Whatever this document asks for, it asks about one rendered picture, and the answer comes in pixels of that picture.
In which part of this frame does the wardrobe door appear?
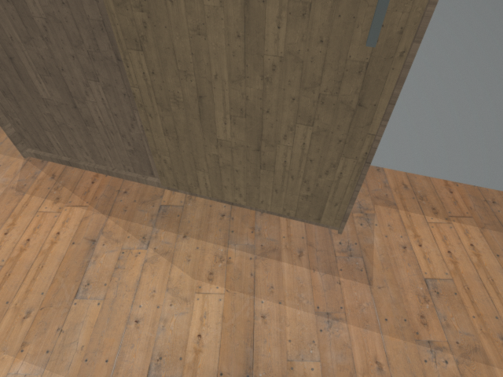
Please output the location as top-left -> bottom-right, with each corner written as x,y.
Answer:
0,0 -> 160,179
103,0 -> 428,228

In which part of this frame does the handle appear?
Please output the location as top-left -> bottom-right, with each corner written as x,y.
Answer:
366,0 -> 390,47

